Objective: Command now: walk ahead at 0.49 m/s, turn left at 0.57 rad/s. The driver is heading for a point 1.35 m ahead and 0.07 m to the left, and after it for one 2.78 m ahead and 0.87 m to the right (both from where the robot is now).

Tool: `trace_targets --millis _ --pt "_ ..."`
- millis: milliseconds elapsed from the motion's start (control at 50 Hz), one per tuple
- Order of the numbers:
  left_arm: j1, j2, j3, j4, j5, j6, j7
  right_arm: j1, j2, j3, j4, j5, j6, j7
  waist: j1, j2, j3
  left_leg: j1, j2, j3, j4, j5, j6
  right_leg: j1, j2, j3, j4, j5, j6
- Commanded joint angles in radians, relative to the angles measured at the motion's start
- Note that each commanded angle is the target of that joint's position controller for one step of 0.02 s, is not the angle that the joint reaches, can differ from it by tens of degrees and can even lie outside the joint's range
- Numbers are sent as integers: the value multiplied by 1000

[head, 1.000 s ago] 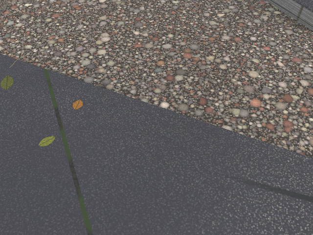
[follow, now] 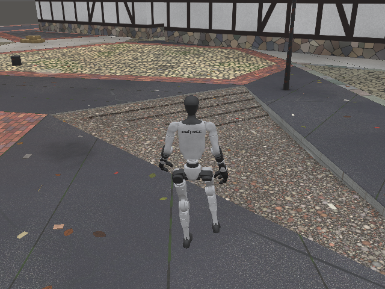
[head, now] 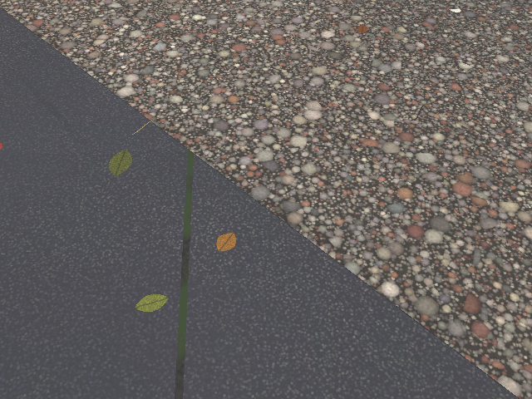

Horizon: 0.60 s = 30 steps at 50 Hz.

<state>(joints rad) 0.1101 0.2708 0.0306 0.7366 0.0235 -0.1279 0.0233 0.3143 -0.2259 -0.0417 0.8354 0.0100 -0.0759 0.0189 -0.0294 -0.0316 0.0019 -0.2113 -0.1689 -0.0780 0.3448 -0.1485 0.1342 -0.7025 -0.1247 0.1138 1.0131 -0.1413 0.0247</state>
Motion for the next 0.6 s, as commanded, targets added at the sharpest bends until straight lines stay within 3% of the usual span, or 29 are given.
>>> trace_targets --millis 20,60,120,160,200,220,240,260,280,300,320,340,360,400,460,520,600 --pt "-35 37 8 -71 0 7 11 -2 -160 -40 -79 12 -10 -24 1 76 8 -141 206 -193 -121 137 127 118 62 -65 -238 177 25" --pt "-106 35 5 -96 -13 4 6 30 -167 -43 -79 17 -4 -27 -33 102 -1 -91 208 -222 -97 73 104 139 95 -64 -377 215 28" --pt "-164 66 13 -129 -27 -10 -10 66 -165 -44 -77 22 6 -29 -56 119 -17 19 248 -311 -30 37 97 147 117 -37 -475 186 18" --pt "-165 92 24 -139 -29 -24 -24 64 -165 -44 -84 20 14 -34 -42 132 -23 80 273 -375 29 44 89 184 132 -26 -531 115 -4" --pt "-71 115 39 -120 -30 -35 -26 30 -162 -43 -99 15 23 -38 16 166 -48 82 260 -402 107 107 68 329 141 -42 -590 66 -44" --pt "41 145 55 -98 -22 -39 -20 6 -134 -32 -114 9 21 -35 74 157 -118 32 217 -363 229 157 36 516 98 -23 -602 71 -85" --pt "216 208 71 -83 -10 -38 -9 -3 -73 -10 -138 -6 14 -29 144 49 -258 -110 150 -257 521 29 -8 792 -86 142 -589 41 -162" --pt "299 262 88 -51 -1 -21 -13 135 -42 2 -164 24 2 -26 79 -304 -355 -467 25 -127 786 -424 -67 1082 -294 594 -662 -158 -322" --pt "272 166 72 -70 -19 -14 -15 146 -149 -16 -138 37 1 -27 90 -218 -283 -599 125 -141 938 -409 -80 1042 -320 676 -693 -356 -306" --pt "236 106 58 -81 -25 -6 -11 46 -197 -30 -147 32 10 -26 115 -97 -152 -631 157 -122 985 -305 -93 922 -275 516 -706 -324 -259" --pt "187 99 51 -86 -21 1 -13 -6 -182 -30 -159 18 16 -27 98 -9 -74 -597 188 -91 975 -226 -103 792 -225 378 -729 -186 -229" --pt "164 90 47 -75 -17 4 -17 -36 -161 -31 -171 6 14 -25 78 5 -24 -574 210 -88 932 -176 -106 699 -178 301 -756 -86 -221" --pt "154 75 40 -66 -11 2 -23 -32 -135 -31 -173 10 16 -21 54 -14 -4 -528 231 -79 900 -155 -103 632 -135 220 -785 -26 -209" --pt "164 68 41 -40 -17 -6 -37 -7 -90 -22 -169 15 23 -16 35 -55 -4 -482 235 -43 849 -138 -108 574 -97 124 -824 60 -225" --pt "183 106 54 -6 -24 -11 -43 -71 -75 -14 -194 2 23 -16 32 -42 10 -518 253 -28 706 -64 -120 579 -103 54 -856 196 -255" --pt "200 130 57 17 -34 2 -38 -165 -61 -1 -213 -3 7 -5 58 -36 11 -491 270 19 504 80 -121 598 -86 -17 -860 245 -237" --pt "269 162 59 54 -47 19 -36 -299 -60 4 -250 10 -6 11 109 -52 37 -407 240 72 315 148 -117 611 -91 -54 -848 186 -217"
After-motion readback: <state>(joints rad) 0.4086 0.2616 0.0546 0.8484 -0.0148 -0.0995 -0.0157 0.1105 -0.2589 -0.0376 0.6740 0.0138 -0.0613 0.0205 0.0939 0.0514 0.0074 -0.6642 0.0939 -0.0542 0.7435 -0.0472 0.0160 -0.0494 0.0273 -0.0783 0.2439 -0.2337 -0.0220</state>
